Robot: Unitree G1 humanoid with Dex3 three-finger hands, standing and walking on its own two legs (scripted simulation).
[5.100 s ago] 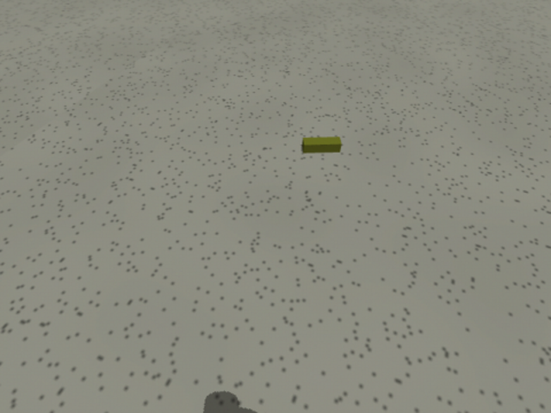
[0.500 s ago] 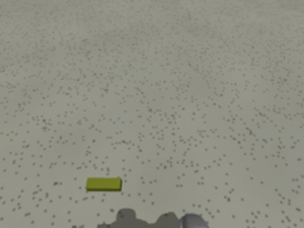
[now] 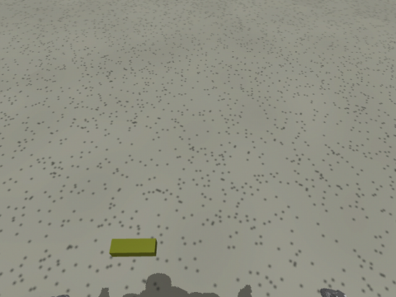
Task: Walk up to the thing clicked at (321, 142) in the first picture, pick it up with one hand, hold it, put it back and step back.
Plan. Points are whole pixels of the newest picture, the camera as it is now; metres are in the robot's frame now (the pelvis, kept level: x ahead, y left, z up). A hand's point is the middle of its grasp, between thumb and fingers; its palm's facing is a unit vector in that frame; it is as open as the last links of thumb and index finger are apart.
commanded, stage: walk up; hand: left
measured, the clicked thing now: (134, 247) +0.44 +0.30 -0.73
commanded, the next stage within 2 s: none
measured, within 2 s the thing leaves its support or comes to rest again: neither
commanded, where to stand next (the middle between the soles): +0.09 +0.01 m, yaw -1 degrees
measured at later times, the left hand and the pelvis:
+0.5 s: hand out of the picture +0.09 +0.24 -0.14, palm faces -0.05 -0.94 -0.34, open 7.4 cm; pelvis +0.01 -0.01 +0.02, yaw -1 degrees
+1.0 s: hand out of the picture +0.11 +0.26 -0.14, palm faces -0.07 -0.93 -0.37, open 7.4 cm; pelvis +0.04 +0.00 +0.01, yaw -2 degrees
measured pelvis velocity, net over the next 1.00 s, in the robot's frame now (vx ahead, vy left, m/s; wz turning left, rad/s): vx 0.04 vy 0.00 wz -0.04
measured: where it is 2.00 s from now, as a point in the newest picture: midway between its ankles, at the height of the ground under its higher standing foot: outside the picture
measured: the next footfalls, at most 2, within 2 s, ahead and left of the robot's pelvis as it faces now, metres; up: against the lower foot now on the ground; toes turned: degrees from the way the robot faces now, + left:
left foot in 1.38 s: +0.28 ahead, +0.14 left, +0.00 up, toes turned -3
right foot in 1.76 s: +0.02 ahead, -0.11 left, +0.00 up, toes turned -5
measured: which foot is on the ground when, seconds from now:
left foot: down 0.00-1.00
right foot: down 0.00-1.00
